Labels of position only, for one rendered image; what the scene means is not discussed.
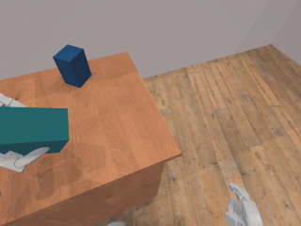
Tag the table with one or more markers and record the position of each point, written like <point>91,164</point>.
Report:
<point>118,145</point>

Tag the left robot hand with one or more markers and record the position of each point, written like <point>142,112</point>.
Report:
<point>16,161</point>

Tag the sponge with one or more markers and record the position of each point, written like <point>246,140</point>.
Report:
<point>25,129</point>

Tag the right robot hand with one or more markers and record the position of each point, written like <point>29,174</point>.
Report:
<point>248,213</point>

